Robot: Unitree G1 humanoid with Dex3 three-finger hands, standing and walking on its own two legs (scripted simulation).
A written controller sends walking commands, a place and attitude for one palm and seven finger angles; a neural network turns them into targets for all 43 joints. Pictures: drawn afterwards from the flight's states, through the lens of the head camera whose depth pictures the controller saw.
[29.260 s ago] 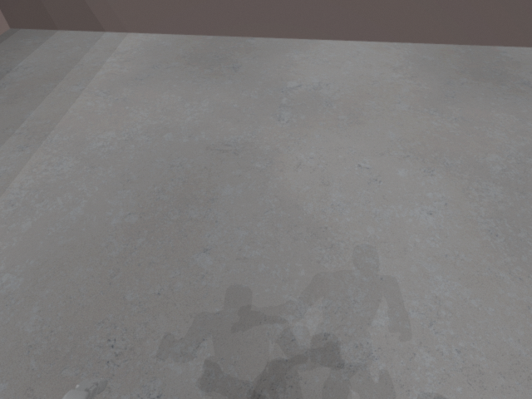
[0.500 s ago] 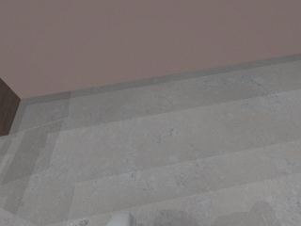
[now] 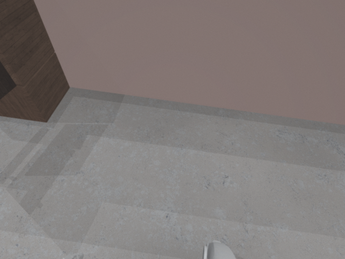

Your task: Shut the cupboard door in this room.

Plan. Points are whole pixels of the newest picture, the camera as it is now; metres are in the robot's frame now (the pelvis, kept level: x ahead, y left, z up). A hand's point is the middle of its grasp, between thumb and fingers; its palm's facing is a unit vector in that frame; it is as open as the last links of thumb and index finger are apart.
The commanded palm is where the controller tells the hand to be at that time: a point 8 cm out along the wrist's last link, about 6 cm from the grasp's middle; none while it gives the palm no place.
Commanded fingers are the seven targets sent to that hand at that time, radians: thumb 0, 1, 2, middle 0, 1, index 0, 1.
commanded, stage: walk to a spot facing it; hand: left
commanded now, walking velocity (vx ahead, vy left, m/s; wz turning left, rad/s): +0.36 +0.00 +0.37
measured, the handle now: out of the picture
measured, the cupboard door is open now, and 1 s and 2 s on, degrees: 81 81 81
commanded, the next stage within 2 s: turn to face it in 1.40 s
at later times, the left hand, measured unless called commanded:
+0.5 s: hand (122, 233) +0.20 +0.14 -0.17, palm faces +0.25 -0.94 -0.25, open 7.3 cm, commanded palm none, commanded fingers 0.00 0.90 0.90 -0.20 -0.30 -0.20 -0.30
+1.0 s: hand (100, 168) +0.40 +0.26 -0.17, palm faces +0.41 -0.90 -0.16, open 7.4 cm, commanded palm none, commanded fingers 0.00 0.90 0.90 -0.20 -0.30 -0.20 -0.30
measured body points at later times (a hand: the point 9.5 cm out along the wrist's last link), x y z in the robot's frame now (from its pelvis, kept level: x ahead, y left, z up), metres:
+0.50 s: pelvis +0.22 -0.06 +0.00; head +0.25 -0.06 +0.44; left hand +0.19 +0.19 -0.15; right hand +0.34 -0.29 -0.16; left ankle +0.22 +0.11 -0.65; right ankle +0.21 -0.15 -0.75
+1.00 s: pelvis +0.42 +0.07 +0.00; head +0.42 +0.08 +0.45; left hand +0.38 +0.30 -0.16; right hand +0.55 -0.15 -0.14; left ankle +0.39 +0.12 -0.75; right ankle +0.52 -0.07 -0.66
